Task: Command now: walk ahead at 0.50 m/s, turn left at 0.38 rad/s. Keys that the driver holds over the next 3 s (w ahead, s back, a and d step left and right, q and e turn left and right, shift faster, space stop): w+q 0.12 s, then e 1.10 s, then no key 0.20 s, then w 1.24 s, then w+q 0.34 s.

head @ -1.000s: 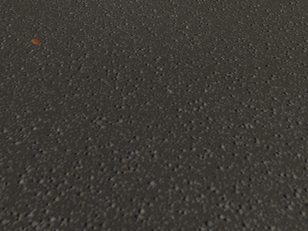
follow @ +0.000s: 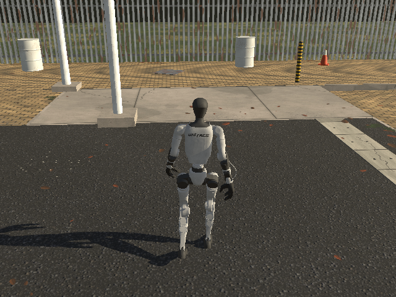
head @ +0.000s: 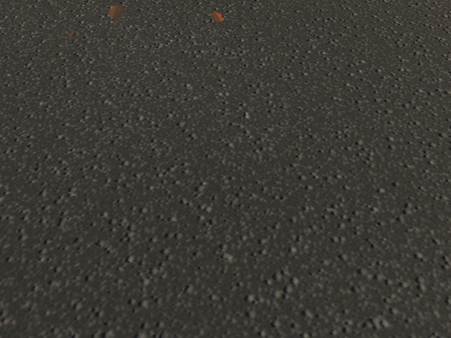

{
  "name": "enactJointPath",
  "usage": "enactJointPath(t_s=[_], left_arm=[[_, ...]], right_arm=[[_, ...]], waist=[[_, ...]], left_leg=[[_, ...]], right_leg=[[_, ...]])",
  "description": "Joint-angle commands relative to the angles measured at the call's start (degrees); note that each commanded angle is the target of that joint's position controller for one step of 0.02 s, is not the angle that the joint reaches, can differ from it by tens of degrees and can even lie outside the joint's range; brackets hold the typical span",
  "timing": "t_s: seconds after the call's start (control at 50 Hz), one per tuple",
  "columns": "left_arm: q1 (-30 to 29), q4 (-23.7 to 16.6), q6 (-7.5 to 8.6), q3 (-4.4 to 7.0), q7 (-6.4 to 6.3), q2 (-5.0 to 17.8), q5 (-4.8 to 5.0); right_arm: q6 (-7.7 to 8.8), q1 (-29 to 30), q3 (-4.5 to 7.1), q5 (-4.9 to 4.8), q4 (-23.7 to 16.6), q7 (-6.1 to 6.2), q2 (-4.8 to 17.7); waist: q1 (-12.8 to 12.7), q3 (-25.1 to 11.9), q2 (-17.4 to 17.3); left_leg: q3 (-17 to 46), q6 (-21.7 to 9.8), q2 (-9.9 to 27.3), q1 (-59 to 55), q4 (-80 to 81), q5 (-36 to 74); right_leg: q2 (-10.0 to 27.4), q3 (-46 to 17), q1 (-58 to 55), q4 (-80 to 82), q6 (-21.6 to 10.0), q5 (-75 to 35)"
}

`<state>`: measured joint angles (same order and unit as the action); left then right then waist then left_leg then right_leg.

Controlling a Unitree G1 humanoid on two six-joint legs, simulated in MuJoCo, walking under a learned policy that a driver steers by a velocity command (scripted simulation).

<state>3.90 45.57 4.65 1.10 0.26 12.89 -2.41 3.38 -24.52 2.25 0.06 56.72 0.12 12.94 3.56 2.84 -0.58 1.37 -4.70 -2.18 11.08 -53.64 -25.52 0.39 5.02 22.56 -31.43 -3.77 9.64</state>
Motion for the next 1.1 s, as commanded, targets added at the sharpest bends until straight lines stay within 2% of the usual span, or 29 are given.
enactJointPath(t_s=[0.02,0.06,0.12,0.18,0.24,0.28,0.32,0.36,0.38,0.4,0.42,0.44,0.46,0.48,0.5,0.52,0.58,0.66,0.74,0.78,0.8,0.82,0.84,0.86,0.88,0.9,0.94,0.98,1.1], left_arm=[[9.86,0.67,0.01,2.23,-0.28,6.09,0.82],[9.97,1.76,0.78,1.87,-0.67,4.73,1.20],[12.72,3.33,2.16,2.25,-0.78,5.31,1.81],[17.09,6.33,2.43,1.67,-0.58,4.20,1.30],[17.03,8.07,1.87,1.22,-0.34,4.57,1.93],[19.47,9.70,1.34,1.31,-0.38,5.63,2.04],[20.01,10.68,0.70,1.54,-0.58,6.48,1.83],[18.42,10.64,0.02,1.95,-0.93,7.09,1.94],[17.77,10.56,-0.32,2.01,-1.00,6.82,2.45],[18.88,9.03,-0.21,1.53,-1.22,5.03,3.08],[25.85,8.33,-0.86,0.38,-1.67,-0.95,4.73],[25.99,9.86,-2.60,1.79,-2.43,3.04,3.60],[22.96,9.31,-3.40,2.74,-2.26,4.65,2.39],[19.77,8.65,-3.86,3.00,-1.86,4.10,1.51],[18.23,8.23,-4.42,3.39,-1.52,3.81,1.04],[18.91,8.21,-5.21,3.55,-1.23,3.20,0.62],[19.72,7.74,-7.01,3.59,-1.03,1.30,0.82],[14.17,4.28,-8.62,3.28,-0.19,1.71,0.77],[11.71,1.27,-8.85,3.51,0.89,3.69,1.17],[14.21,1.12,-8.39,3.59,1.10,3.83,1.22],[15.75,1.54,-7.88,3.92,1.05,4.89,1.03],[15.68,0.67,-7.12,4.65,0.51,8.96,0.58],[14.31,-1.31,-6.96,6.38,-0.19,17.08,1.02],[15.79,-0.03,-6.94,6.46,-1.16,15.19,0.42],[12.73,-0.32,-6.82,5.62,-1.57,12.48,0.81],[8.83,-1.43,-6.86,5.21,-1.44,11.09,1.01],[6.29,-3.17,-6.40,4.71,-1.09,9.21,1.64],[8.81,-2.95,-5.91,4.80,-0.73,9.33,2.14],[13.38,-2.62,-6.04,5.48,-1.01,11.06,1.64]], right_arm=[[-0.02,0.96,1.58,0.42,-3.98,-0.42,5.03],[-1.50,0.90,1.71,1.58,-3.88,-1.33,3.88],[-2.71,4.38,1.77,1.67,-5.43,-2.21,2.77],[-2.55,7.43,1.32,2.08,-6.09,-2.04,1.42],[-1.92,13.11,-0.03,1.98,-7.18,-1.76,-0.08],[-1.65,15.72,-0.45,1.80,-7.27,-1.24,0.37],[-1.15,15.67,-0.42,1.49,-7.10,-0.49,1.71],[-0.28,12.15,0.13,1.44,-5.85,0.37,3.84],[0.64,7.79,0.59,2.02,-4.35,0.88,5.28],[1.62,2.77,1.68,2.98,-3.51,1.43,9.85],[1.07,1.05,2.79,2.56,-4.49,1.53,13.65],[-0.01,1.83,2.72,-0.06,-5.63,1.28,12.30],[-0.68,5.60,2.12,-0.23,-6.67,1.48,9.73],[-1.08,10.10,1.21,0.22,-7.61,1.97,6.68],[-1.33,12.41,0.68,0.54,-7.88,2.62,4.91],[-1.58,13.64,0.54,0.75,-7.93,3.16,4.28],[-1.48,14.10,0.80,1.42,-8.06,3.37,4.85],[-1.90,15.32,1.43,1.65,-8.40,2.89,6.65],[-3.19,14.88,2.48,1.70,-8.54,2.23,9.49],[-3.87,15.63,3.00,1.28,-8.76,2.12,10.61],[-4.47,14.13,3.17,1.51,-8.22,1.90,9.92],[-5.35,11.40,2.76,1.53,-8.16,1.29,6.68],[-5.88,15.05,2.10,1.04,-11.87,2.16,4.73],[-6.29,18.70,2.18,1.45,-12.61,2.36,6.17],[-6.24,17.32,2.26,0.65,-12.13,1.97,5.85],[-5.67,15.73,2.42,0.47,-11.18,1.65,6.18],[-5.07,12.90,2.97,1.94,-9.63,1.06,7.37],[-5.16,13.09,2.91,1.57,-10.14,0.90,6.61],[-5.70,16.65,2.28,0.78,-12.98,1.75,6.28]], waist=[[-4.77,-3.32,4.32],[-2.87,-1.37,6.20],[-2.13,-0.90,5.06],[-2.03,0.62,4.29],[-2.38,0.65,5.94],[-3.90,-0.64,6.32],[-3.82,-1.33,7.20],[-2.02,-2.25,7.07],[0.07,-4.08,4.25],[0.61,-9.93,-1.15],[-1.15,-19.06,-12.66],[0.03,-22.23,-8.91],[-1.23,-16.82,-5.85],[-2.54,-10.58,-4.33],[-3.84,-6.26,-5.11],[-5.13,-4.84,-6.21],[-6.33,-6.04,-5.17],[-5.30,-5.72,-7.93],[-4.24,-6.70,-7.18],[-5.74,-6.54,-4.97],[-6.20,-5.23,-0.75],[-5.77,-2.44,13.12],[-6.04,2.19,19.88],[-6.74,2.82,12.17],[-4.16,2.23,9.71],[-2.45,1.53,8.06],[-2.01,-3.20,7.63],[-2.70,-5.71,4.92],[-5.83,-4.98,7.49]], left_leg=[[2.29,-0.92,5.65,22.49,-13.05,6.60],[1.46,0.27,6.99,19.92,-11.70,8.88],[0.61,1.13,7.55,23.11,-11.49,13.39],[0.43,2.33,5.73,23.88,-4.14,16.78],[-4.92,3.00,4.24,17.45,10.84,21.78],[-6.38,3.18,2.73,14.52,15.58,23.43],[-5.19,2.51,2.25,12.77,18.49,21.80],[-3.85,1.26,1.84,8.29,24.51,21.73],[-3.66,0.60,2.50,1.23,30.86,29.95],[2.54,-1.00,11.52,-11.13,27.91,54.54],[15.67,-10.35,28.42,-25.08,23.67,80.25],[16.28,-13.68,29.20,-21.81,25.02,78.19],[12.46,-12.93,26.60,-15.90,28.43,65.96],[9.34,-10.92,23.57,-9.24,31.99,54.08],[6.31,-9.15,21.16,-3.76,34.86,47.04],[3.35,-8.22,19.42,0.42,36.42,42.68],[-0.72,-8.85,18.89,4.72,37.52,36.32],[-2.86,-8.12,19.48,6.97,39.33,19.52],[-3.02,-6.80,22.08,6.42,37.96,12.01],[-5.36,-3.34,21.66,9.13,34.23,8.37],[-7.88,-0.04,19.88,12.26,28.65,5.45],[-13.94,4.75,13.22,18.27,13.93,-2.46],[-10.26,7.84,3.25,27.59,5.18,-10.16],[-3.14,7.32,4.79,24.93,-3.02,-6.62],[-1.26,6.84,4.94,24.04,-4.40,-1.21],[-0.55,6.31,4.70,23.48,-4.36,3.43],[-0.85,5.89,3.54,22.90,-7.56,6.52],[-0.31,6.47,3.25,23.06,-7.95,6.17],[1.03,7.29,2.39,22.73,2.54,2.68]], right_leg=[[18.48,-22.32,-19.83,20.22,-5.54,7.35],[15.51,-13.97,-14.76,22.13,-3.79,0.29],[14.83,-7.56,-15.15,23.50,-3.98,-7.52],[13.12,-2.39,-14.99,21.01,-5.54,-29.86],[9.65,1.19,-13.56,18.78,-5.25,-39.90],[9.73,-0.15,-16.37,16.47,-5.40,-43.28],[10.71,-2.60,-19.07,12.91,-5.42,-43.91],[10.51,-5.37,-20.56,7.33,-4.31,-40.11],[8.36,-4.99,-18.88,0.81,-2.79,-35.41],[5.45,-3.69,-11.73,-9.05,-0.95,-20.12],[-2.97,0.09,0.82,-26.48,0.67,21.56],[-3.91,-4.72,2.61,-35.09,0.70,30.70],[-2.12,-5.98,5.01,-38.77,0.93,28.00],[-0.30,-6.14,6.56,-37.96,1.44,23.77],[1.00,-6.30,6.24,-36.05,2.22,20.29],[1.36,-5.68,4.21,-35.05,3.12,17.96],[0.61,-3.91,1.05,-32.06,4.20,15.91],[1.79,-2.42,-1.03,-21.16,3.36,12.98],[1.27,-0.45,-5.08,-13.48,1.74,14.29],[0.17,0.46,-11.49,-4.34,0.04,10.62],[0.29,-2.78,-14.62,2.74,-1.09,8.73],[10.68,-19.26,-14.10,17.09,-3.62,11.66],[22.33,-37.50,-7.33,22.37,-10.40,5.61],[20.21,-32.82,-4.97,20.90,-12.24,2.56],[15.97,-27.14,-4.30,19.08,-10.79,2.59],[12.16,-23.27,-5.48,18.19,-8.74,2.00],[9.35,-20.20,-10.91,15.34,-8.41,-9.54],[9.61,-20.74,-14.80,13.71,-9.02,-15.35],[10.31,-27.05,-18.67,13.10,-10.85,-11.25]])
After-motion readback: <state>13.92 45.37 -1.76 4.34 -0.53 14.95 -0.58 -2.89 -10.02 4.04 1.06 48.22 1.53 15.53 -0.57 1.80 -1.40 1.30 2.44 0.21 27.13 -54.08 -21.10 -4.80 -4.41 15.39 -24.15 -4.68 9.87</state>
